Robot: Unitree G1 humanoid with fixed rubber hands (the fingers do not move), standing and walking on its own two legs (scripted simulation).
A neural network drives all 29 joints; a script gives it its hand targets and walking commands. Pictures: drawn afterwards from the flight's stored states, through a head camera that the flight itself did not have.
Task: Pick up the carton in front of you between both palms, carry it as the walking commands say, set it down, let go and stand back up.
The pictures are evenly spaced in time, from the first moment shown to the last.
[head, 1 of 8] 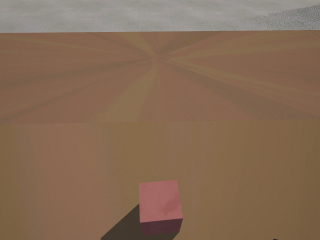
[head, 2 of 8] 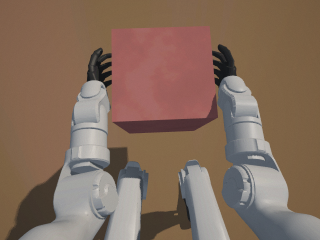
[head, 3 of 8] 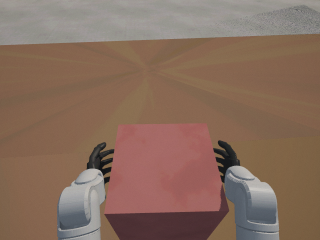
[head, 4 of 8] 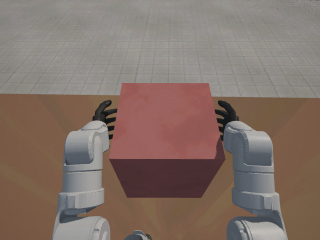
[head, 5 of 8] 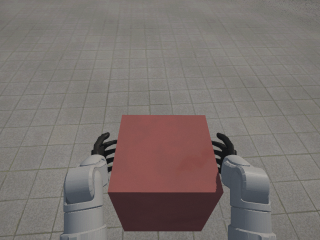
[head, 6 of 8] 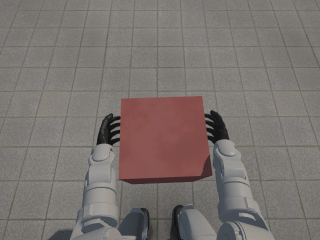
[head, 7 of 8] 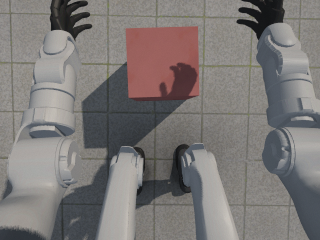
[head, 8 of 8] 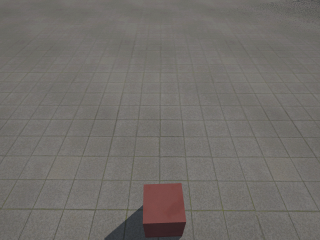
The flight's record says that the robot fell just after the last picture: no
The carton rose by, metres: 0.68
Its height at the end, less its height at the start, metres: -0.41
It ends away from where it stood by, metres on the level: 4.94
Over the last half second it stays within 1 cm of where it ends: yes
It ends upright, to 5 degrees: yes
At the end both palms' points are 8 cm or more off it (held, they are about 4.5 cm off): yes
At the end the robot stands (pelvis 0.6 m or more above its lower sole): yes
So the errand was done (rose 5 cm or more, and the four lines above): yes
